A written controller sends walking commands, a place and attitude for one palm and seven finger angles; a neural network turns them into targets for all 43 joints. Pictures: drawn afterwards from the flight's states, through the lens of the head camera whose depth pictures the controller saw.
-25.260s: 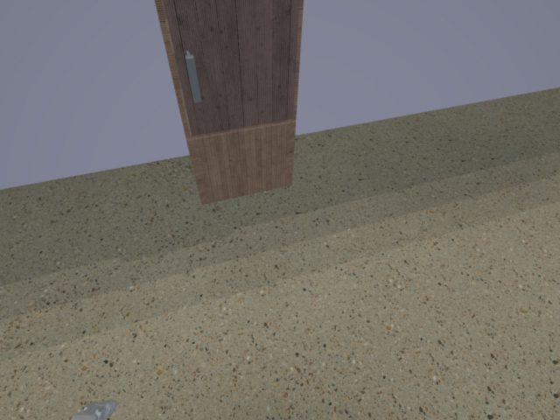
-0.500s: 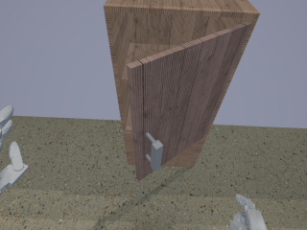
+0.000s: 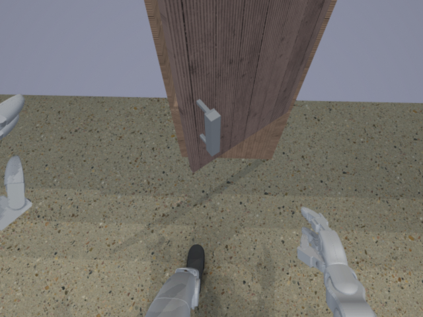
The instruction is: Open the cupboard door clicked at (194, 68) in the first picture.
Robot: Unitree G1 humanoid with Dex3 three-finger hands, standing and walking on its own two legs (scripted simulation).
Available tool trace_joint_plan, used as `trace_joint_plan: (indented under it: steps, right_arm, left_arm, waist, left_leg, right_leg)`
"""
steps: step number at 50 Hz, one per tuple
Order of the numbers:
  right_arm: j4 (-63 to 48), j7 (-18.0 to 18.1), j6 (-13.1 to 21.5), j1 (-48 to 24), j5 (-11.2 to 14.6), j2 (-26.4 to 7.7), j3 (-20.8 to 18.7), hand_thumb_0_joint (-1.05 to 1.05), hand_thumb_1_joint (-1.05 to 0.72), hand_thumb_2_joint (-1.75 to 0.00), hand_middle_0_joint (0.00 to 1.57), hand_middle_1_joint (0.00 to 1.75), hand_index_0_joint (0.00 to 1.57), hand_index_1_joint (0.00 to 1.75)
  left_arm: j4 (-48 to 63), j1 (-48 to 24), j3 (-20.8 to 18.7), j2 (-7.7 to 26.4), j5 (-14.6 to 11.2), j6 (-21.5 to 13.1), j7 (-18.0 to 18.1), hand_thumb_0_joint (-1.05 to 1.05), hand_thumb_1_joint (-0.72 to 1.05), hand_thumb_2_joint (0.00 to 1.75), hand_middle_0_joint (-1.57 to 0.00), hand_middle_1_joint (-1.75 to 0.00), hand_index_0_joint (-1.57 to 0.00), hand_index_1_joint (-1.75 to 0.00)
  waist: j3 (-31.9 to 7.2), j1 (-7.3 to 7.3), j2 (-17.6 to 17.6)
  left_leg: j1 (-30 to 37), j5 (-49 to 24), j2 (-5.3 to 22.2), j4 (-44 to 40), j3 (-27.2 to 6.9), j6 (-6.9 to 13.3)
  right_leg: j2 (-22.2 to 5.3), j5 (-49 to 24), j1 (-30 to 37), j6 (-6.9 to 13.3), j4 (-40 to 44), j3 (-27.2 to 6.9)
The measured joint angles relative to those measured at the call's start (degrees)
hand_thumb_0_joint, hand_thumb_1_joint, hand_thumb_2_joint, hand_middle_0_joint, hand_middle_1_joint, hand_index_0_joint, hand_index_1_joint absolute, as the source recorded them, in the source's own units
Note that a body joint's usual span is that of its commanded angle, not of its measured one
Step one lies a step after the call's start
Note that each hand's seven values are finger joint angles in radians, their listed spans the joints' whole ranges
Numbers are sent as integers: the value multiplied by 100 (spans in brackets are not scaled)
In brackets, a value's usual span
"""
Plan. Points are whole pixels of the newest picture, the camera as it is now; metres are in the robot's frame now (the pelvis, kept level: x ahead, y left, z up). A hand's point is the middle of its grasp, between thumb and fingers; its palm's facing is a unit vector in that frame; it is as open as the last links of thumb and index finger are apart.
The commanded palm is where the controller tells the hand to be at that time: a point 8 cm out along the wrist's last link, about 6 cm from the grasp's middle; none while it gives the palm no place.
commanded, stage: stop stepping back and stand still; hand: left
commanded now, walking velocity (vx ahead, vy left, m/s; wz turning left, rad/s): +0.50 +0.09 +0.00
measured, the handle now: (207, 128) +0.52 +0.05 -0.07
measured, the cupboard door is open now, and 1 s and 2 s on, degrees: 38 38 38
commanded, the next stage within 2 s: let the arm hang, fingers relaxed in 0.86 s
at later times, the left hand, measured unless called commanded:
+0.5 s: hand out of the picture +0.10 +0.24 +0.20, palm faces +0.38 -0.79 -0.49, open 7.4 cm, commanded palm +0.06 +0.30 +0.20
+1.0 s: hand out of the picture +0.14 +0.27 +0.18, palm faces +0.37 -0.73 -0.57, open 7.4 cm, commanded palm none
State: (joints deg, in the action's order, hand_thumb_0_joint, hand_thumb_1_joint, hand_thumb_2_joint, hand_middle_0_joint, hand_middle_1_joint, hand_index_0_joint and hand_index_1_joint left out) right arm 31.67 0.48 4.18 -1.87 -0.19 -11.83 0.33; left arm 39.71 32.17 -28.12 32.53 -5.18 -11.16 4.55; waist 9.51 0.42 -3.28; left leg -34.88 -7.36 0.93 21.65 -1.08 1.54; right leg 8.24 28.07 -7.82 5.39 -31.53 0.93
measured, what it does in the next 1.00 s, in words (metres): steps on the spot: left foot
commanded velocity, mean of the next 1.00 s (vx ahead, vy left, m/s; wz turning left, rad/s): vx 0.13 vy -0.01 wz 0.00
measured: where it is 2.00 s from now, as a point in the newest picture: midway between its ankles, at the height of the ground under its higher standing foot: outside the picture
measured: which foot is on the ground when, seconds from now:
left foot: down 0.00-0.00, up 0.02-0.18, down 0.20-1.00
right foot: down 0.00-1.00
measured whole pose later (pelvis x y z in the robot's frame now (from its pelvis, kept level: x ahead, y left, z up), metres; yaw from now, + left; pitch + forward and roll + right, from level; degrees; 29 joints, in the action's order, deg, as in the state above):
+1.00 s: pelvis -0.06 +0.01 +0.02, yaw +3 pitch +1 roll +0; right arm 39.4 0.6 8.6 12.3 -0.5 -11.0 0.5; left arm 24.8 30.6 -22.2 26.1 -0.5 -11.3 6.2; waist 0.0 -0.4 -2.3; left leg -20.9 21.4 1.9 42.6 0.7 -0.5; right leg 3.3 18.2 -14.3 5.1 -31.5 4.2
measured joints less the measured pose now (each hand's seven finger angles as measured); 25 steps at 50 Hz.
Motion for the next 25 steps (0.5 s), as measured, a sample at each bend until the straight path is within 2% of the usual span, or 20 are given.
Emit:
trace_joint_plan:
  steps: [1,3,5,8,10,11,14,16,17,19,21,23,25]
  right_arm:
    - [24,15,-107,141,89,49,21,1,-91,-90,21,30,20,30]
    - [153,18,-268,540,206,152,66,1,-91,-90,21,30,20,30]
    - [273,68,-394,955,206,188,84,1,-91,-90,21,30,20,30]
    - [443,248,-353,1405,191,0,55,1,-91,-90,21,30,20,30]
    - [574,342,-254,1573,202,-227,-12,1,-91,-90,21,30,20,30]
    - [631,381,-231,1628,215,-332,-61,1,-91,-90,21,30,20,30]
    - [762,441,-279,1605,249,-464,-123,1,-91,-90,20,30,20,30]
    - [635,429,-279,1566,220,-448,-83,1,-91,-90,20,30,20,30]
    - [532,414,-238,1549,197,-404,-60,2,-91,-90,20,30,20,30]
    - [351,400,-111,1501,131,-297,-32,2,-91,-90,20,30,20,30]
    - [181,401,-4,1518,62,-190,-25,1,-91,-90,20,30,20,30]
    - [91,388,52,1587,29,-109,-37,1,-91,-90,20,30,20,30]
    - [160,391,42,1689,15,-51,-65,1,-91,-90,20,30,20,30]
  left_arm:
    - [71,193,-140,123,-26,-69,-21,1,89,90,-22,-30,-22,-30]
    - [90,658,-455,276,-56,-225,20,1,89,90,-22,-30,-22,-30]
    - [-94,996,-667,208,-41,-219,108,1,89,90,-22,-30,-22,-30]
    - [-817,824,-508,-252,23,-38,313,0,89,90,-22,-30,-22,-30]
    - [-1440,372,-211,-677,59,147,449,0,89,90,-22,-30,-22,-30]
    - [-1735,81,-31,-863,85,264,499,0,89,90,-22,-30,-22,-30]
    - [-2316,-674,493,-1304,174,624,556,1,90,90,-21,-30,-21,-30]
    - [-2153,-670,756,-1426,233,780,521,1,90,90,-21,-30,-21,-30]
    - [-1927,-557,848,-1412,256,787,481,1,90,90,-20,-30,-21,-30]
    - [-1401,-263,942,-1303,305,669,393,2,90,90,-21,-30,-21,-30]
    - [-920,65,902,-1090,317,455,345,2,90,90,-21,-30,-21,-30]
    - [-587,349,694,-801,305,226,351,2,89,90,-22,-30,-21,-30]
    - [-497,480,437,-563,283,34,401,2,89,90,-22,-30,-22,-30]
  waist:
    - [-58,-55,44]
    - [-383,-48,329]
    - [-817,12,561]
    - [-1303,47,513]
    - [-1478,9,329]
    - [-1521,-38,244]
    - [-1332,-41,297]
    - [-1227,-101,399]
    - [-1204,-151,494]
    - [-1140,-245,601]
    - [-1088,-345,594]
    - [-1115,-338,538]
    - [-1212,-214,501]
  left_leg:
    - [-115,720,-19,506,-37,-44]
    - [-325,1878,-206,2001,-75,-125]
    - [-174,2246,-284,2754,65,-156]
    - [660,2345,-255,2316,336,-100]
    - [1362,2058,-249,1603,426,39]
    - [1589,2221,-256,1239,416,111]
    - [1784,2159,-339,950,341,83]
    - [1778,2015,-315,931,333,69]
    - [1720,1983,-321,948,345,63]
    - [1584,1930,-271,1003,342,46]
    - [1506,1839,-212,973,264,21]
    - [1345,2147,-170,1181,204,-27]
    - [1091,2597,-182,2004,146,-102]
  right_leg:
    - [13,-66,67,67,29,42]
    - [-109,-93,131,54,68,-20]
    - [-239,-153,175,35,175,-169]
    - [-326,-320,309,8,424,-280]
    - [-342,-347,303,-152,358,-209]
    - [-346,-333,245,-279,229,-108]
    - [-447,-421,125,-611,-200,52]
    - [-429,-491,112,-674,-213,69]
    - [-436,-410,134,-637,-98,65]
    - [-379,-324,110,-289,77,97]
    - [-303,-570,64,-74,187,180]
    - [-244,-717,19,32,274,217]
    - [-229,-767,1,95,326,178]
